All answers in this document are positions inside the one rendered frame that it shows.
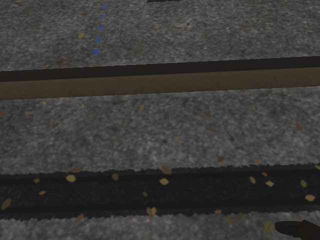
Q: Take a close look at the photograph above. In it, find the right robot hand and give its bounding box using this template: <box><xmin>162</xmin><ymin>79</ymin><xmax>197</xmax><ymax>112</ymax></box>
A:
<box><xmin>275</xmin><ymin>219</ymin><xmax>320</xmax><ymax>240</ymax></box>

